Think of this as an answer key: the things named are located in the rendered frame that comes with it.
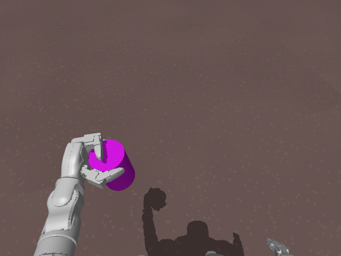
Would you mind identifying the can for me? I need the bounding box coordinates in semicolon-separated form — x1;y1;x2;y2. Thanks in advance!
88;140;135;191

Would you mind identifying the left robot arm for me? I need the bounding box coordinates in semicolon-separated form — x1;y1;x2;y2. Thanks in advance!
34;177;85;256

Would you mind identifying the left robot hand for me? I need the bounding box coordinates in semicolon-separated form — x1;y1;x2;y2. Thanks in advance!
61;133;125;189

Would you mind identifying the right robot hand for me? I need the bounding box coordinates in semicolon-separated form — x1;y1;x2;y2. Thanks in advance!
266;238;293;256

